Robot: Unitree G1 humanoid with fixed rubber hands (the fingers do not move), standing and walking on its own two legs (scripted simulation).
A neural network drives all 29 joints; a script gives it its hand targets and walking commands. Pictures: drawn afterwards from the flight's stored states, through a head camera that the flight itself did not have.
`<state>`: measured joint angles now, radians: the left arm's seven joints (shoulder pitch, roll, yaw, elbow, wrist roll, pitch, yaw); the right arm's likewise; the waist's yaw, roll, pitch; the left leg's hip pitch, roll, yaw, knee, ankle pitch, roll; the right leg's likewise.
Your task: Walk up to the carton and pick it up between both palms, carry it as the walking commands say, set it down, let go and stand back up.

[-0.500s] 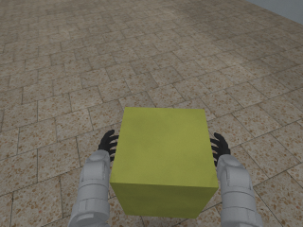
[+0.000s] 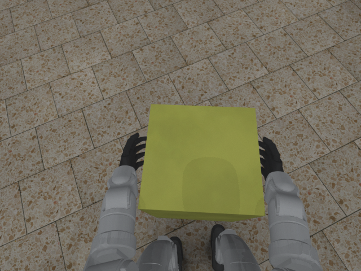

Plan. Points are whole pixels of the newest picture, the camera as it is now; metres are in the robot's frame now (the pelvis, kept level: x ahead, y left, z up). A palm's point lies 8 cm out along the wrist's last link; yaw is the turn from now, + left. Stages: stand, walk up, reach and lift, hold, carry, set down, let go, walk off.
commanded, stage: set down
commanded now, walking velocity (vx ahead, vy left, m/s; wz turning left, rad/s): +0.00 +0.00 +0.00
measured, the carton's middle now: (197, 171) +0.34 -0.01 -0.15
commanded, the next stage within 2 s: none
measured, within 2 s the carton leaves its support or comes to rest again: neither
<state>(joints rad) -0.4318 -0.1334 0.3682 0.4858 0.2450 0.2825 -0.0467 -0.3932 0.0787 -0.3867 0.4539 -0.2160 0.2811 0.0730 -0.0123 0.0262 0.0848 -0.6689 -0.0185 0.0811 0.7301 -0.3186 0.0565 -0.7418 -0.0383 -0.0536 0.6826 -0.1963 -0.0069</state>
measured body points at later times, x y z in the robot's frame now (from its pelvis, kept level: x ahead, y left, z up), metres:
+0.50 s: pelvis -0.03 -0.02 -0.08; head +0.18 -0.03 +0.32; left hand +0.38 +0.15 -0.15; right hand +0.37 -0.19 -0.16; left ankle +0.02 +0.08 -0.71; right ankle +0.07 -0.13 -0.71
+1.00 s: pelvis -0.04 -0.01 -0.15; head +0.21 +0.00 +0.22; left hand +0.41 +0.16 -0.25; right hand +0.40 -0.18 -0.25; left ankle +0.02 +0.08 -0.71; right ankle +0.07 -0.13 -0.71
